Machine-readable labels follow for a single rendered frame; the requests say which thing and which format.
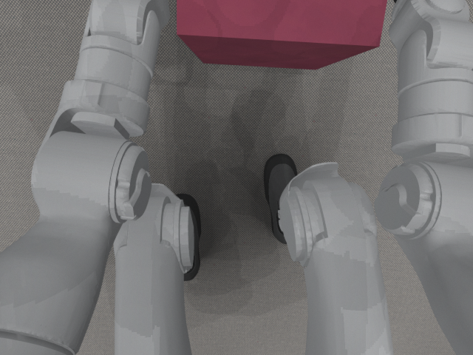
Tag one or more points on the right robot upper arm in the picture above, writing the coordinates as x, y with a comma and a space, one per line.
428, 207

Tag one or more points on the left robot upper arm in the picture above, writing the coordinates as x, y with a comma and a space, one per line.
86, 187

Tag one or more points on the carton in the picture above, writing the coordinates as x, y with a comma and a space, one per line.
296, 34

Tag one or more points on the right robot thigh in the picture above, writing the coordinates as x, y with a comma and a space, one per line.
346, 298

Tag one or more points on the robot right forearm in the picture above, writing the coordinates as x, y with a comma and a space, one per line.
434, 43

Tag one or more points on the left robot thigh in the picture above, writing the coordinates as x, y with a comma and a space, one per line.
150, 316

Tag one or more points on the robot thigh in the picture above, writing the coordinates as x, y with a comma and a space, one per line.
150, 316
346, 298

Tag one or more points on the robot left forearm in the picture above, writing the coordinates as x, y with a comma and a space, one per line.
108, 96

